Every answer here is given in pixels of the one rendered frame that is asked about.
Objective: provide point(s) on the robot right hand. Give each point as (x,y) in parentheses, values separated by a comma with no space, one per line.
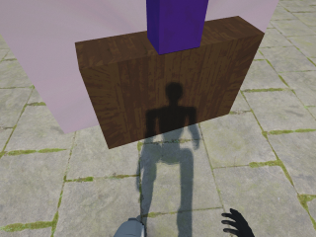
(242,226)

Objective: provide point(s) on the pedestal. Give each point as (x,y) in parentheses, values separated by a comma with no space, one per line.
(137,93)

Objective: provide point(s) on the left robot shin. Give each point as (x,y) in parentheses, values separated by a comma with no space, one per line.
(133,219)

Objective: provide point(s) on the carton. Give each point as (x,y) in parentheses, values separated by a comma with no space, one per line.
(175,25)

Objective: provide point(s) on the robot left thigh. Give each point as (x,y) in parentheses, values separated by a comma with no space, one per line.
(131,228)

